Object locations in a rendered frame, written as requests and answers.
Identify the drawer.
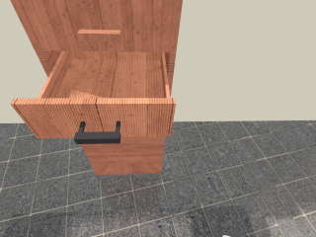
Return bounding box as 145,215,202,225
11,50,176,139

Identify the handle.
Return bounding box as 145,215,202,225
74,120,121,144
77,29,121,42

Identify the cabinet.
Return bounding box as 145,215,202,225
10,0,183,176

